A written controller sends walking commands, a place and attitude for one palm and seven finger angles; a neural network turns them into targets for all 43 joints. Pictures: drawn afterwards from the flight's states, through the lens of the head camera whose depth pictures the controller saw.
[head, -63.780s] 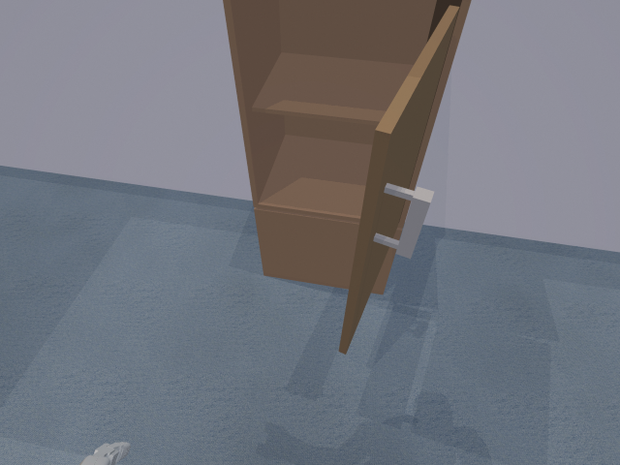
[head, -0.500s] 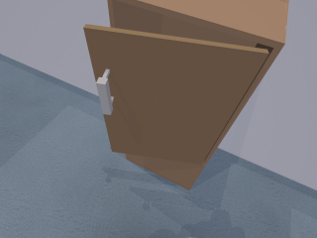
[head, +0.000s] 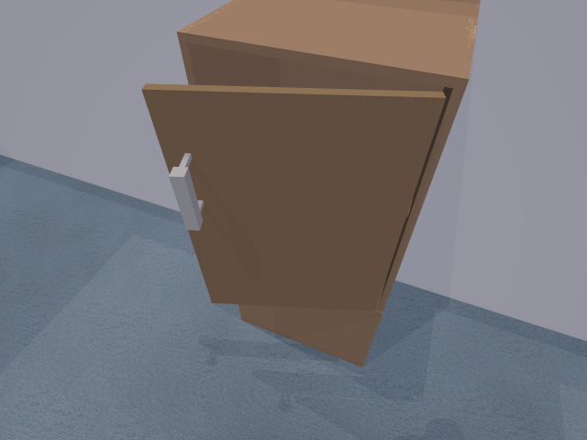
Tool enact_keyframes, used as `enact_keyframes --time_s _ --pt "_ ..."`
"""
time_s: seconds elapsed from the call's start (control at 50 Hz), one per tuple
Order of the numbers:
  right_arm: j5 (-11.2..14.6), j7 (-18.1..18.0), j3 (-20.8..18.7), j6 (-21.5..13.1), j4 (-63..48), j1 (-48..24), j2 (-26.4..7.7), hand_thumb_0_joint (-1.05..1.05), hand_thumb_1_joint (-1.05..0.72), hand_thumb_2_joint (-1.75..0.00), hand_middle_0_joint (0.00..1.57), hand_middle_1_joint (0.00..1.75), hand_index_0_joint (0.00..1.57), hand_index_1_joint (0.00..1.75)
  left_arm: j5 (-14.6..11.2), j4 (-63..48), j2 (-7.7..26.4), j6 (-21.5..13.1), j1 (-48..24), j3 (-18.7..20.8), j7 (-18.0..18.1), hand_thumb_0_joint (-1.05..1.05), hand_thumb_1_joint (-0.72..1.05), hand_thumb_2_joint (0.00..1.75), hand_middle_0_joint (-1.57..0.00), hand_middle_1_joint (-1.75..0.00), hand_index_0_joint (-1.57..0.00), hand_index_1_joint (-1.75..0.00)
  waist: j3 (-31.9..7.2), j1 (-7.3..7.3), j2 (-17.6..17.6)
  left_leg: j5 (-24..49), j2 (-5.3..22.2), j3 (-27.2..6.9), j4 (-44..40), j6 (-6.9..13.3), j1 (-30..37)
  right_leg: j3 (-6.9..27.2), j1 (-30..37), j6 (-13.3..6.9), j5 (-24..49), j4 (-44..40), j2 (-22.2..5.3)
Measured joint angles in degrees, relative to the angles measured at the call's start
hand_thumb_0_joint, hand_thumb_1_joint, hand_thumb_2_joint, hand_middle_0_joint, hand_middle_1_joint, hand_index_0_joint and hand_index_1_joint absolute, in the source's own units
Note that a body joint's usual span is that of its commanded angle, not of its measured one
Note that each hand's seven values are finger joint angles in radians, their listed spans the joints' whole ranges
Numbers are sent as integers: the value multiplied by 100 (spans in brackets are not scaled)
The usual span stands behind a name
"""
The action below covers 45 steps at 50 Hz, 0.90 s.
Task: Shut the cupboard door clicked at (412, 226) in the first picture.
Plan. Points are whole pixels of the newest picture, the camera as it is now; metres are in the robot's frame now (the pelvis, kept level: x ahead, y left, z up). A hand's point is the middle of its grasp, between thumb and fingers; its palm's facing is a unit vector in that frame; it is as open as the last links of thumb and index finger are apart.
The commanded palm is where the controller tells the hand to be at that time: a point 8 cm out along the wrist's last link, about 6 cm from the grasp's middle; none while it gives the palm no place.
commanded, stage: look again from close up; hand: left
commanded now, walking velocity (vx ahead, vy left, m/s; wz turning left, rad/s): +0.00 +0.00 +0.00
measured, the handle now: (190, 192) +0.49 +0.20 +0.07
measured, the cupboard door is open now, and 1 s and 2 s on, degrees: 19 19 19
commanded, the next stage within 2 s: shuffle to correct the standing spot in 0.36 s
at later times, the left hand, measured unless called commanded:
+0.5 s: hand out of the picture -0.01 +0.19 -0.17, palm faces -0.02 -0.98 -0.20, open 7.4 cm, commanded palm none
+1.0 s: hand out of the picture -0.02 +0.17 -0.17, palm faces -0.02 -0.99 -0.15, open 7.4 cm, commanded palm none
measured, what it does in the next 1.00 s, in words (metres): stands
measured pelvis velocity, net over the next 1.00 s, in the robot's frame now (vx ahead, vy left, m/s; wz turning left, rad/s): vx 0.03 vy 0.02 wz -0.06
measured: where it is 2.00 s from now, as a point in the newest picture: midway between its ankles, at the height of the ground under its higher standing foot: outside the picture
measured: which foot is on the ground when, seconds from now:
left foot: down 0.00-1.00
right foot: down 0.00-1.00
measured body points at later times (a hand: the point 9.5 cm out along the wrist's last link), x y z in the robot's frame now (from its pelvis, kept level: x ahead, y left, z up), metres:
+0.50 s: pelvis -0.02 +0.01 +0.01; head -0.02 +0.02 +0.45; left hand -0.01 +0.24 -0.15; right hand +0.02 -0.23 -0.14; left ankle +0.04 +0.07 -0.74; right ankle -0.04 -0.11 -0.74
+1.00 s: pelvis +0.03 +0.02 +0.00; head +0.05 +0.02 +0.45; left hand -0.01 +0.22 -0.16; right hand -0.01 -0.20 -0.16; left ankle +0.04 +0.07 -0.74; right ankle -0.02 -0.10 -0.74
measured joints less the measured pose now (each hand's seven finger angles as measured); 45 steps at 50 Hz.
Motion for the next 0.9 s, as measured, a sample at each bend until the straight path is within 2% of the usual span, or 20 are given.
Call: enact_keyframes --time_s 0.14,0.3,0.58,0.72,0.84,0.9 --pt "21 32 29 2 -3 -170 -76 1 -91 -89 20 30 20 30 -9 -100 170 28 -46 -10 5 1 91 90 -20 -30 -20 -30 17 28 -36 79 51 43 -47 -9 29 46 -3 -11 88 -27 46" --pt "44 67 94 10 137 -411 -45 1 -91 -89 20 30 20 30 -13 -80 182 50 -98 -74 -1 1 91 90 -20 -30 -20 -30 39 92 -88 241 56 72 -254 7 105 77 49 15 258 -210 58" --pt "53 92 121 69 453 -400 222 1 -91 -89 20 30 20 30 28 199 -46 96 170 -123 3 1 91 90 -20 -30 -20 -30 23 137 -229 297 -4 121 -409 48 107 127 46 104 377 -382 2" --pt "44 80 68 103 563 -96 345 1 -91 -89 20 30 20 30 60 312 -194 134 529 -46 -59 1 91 90 -20 -30 -20 -30 -38 177 -257 34 -70 185 -156 140 39 192 -45 74 47 -88 -75" --pt "50 33 -5 22 587 46 409 1 -91 -89 20 30 20 30 79 401 -276 169 686 3 -83 1 91 90 -20 -30 -19 -29 40 193 -276 -101 -150 328 -112 257 78 184 -249 -70 -303 359 -213" --pt "56 -12 -4 -21 584 48 430 1 -91 -89 20 30 20 30 74 409 -308 169 655 14 -64 1 91 90 -20 -30 -19 -29 128 172 -271 -141 -147 395 -132 235 126 133 -310 -48 -79 251 -231"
